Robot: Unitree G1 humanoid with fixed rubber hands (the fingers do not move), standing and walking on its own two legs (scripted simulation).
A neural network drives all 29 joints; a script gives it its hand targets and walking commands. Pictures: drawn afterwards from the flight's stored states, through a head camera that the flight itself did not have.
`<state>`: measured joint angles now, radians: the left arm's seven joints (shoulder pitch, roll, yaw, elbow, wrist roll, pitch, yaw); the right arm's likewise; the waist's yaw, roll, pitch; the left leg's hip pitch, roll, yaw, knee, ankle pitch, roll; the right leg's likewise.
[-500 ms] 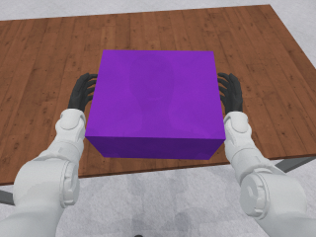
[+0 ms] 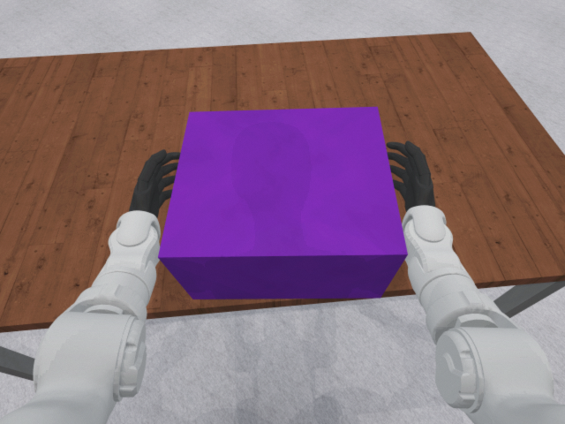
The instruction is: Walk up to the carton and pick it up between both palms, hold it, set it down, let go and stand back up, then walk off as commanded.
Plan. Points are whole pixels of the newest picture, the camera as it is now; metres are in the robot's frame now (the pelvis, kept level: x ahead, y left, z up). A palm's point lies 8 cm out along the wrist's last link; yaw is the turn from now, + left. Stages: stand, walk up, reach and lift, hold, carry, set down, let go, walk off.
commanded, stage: reach and lift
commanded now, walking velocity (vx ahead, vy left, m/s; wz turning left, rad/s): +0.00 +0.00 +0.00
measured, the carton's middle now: (284, 204) +0.46 +0.00 +0.02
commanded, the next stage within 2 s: none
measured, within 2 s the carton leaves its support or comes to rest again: neither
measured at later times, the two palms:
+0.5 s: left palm (120, 196) +0.40 +0.20 +0.13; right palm (445, 184) +0.39 -0.19 +0.14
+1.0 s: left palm (99, 190) +0.39 +0.21 +0.16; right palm (439, 162) +0.40 -0.17 +0.16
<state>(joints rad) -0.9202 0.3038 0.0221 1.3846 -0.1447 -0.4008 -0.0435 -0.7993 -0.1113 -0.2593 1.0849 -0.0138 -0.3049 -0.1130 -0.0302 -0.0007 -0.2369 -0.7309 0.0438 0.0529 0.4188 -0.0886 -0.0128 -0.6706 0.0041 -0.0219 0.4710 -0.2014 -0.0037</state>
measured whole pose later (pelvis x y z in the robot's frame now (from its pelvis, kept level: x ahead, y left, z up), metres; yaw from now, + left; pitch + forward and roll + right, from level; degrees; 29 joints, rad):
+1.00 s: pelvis +0.00 +0.00 +0.02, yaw +1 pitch +6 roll +0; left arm -0.76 0.30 0.02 0.94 -0.10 0.18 -0.01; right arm -0.80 -0.17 -0.09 0.96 0.11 0.14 -0.13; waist 0.00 -0.01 -0.20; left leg -0.34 0.03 0.05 0.31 -0.07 -0.01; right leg -0.29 -0.01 -0.02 0.39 -0.20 0.00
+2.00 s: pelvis -0.01 +0.00 +0.02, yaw +0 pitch +2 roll +0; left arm -0.67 0.27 0.13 0.57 0.01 0.51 -0.05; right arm -0.76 -0.17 -0.09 0.76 0.11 0.33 -0.11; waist -0.01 -0.02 -0.18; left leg -0.25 0.03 0.05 0.29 -0.07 -0.01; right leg -0.20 -0.01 -0.02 0.36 -0.20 0.00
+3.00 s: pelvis -0.01 +0.00 +0.02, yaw +0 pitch +1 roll +0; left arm -0.66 0.25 0.14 0.52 0.03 0.58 -0.05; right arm -0.75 -0.19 -0.09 0.74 0.11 0.38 -0.09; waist -0.02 -0.02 -0.17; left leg -0.24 0.02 0.05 0.29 -0.07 0.00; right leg -0.18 -0.01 -0.02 0.36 -0.19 0.00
